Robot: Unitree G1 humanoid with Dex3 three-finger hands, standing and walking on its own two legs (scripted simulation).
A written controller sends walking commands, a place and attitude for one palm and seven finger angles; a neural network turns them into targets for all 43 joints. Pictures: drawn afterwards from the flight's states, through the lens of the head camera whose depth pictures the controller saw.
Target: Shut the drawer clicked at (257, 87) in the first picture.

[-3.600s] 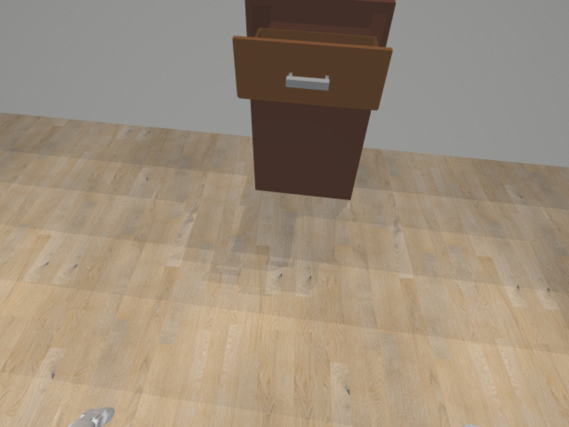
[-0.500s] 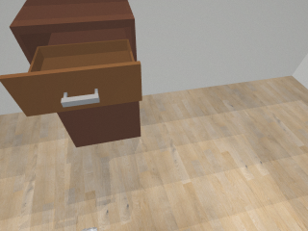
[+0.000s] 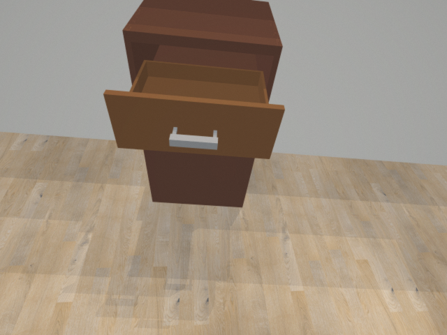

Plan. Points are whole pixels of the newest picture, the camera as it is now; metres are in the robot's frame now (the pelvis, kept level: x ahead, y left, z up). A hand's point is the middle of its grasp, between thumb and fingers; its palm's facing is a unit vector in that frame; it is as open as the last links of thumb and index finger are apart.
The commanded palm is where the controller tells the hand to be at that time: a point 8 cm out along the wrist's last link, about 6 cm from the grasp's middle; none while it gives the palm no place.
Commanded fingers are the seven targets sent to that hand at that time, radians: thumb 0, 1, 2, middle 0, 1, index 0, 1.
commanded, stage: take the last steps up to it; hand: left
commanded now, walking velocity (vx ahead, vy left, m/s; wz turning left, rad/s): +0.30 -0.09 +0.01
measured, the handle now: (194, 136) +0.58 +0.12 +0.00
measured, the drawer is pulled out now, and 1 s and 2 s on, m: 0.29 0.29 0.29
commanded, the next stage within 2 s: come to a stop and stand still in 0.92 s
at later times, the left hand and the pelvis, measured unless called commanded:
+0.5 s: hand out of the picture +0.10 +0.09 -0.17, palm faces +0.10 -0.97 -0.22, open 7.3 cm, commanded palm none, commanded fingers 0.00 0.90 0.90 -0.20 -0.30 -0.20 -0.30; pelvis +0.07 -0.09 -0.01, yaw +2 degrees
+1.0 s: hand out of the picture +0.09 +0.03 -0.17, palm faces +0.21 -0.97 -0.13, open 7.3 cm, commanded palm none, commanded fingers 0.00 0.90 0.90 -0.20 -0.30 -0.20 -0.30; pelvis +0.24 -0.08 -0.02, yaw +3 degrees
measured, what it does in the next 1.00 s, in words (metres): walks ahead: right foot, then left foot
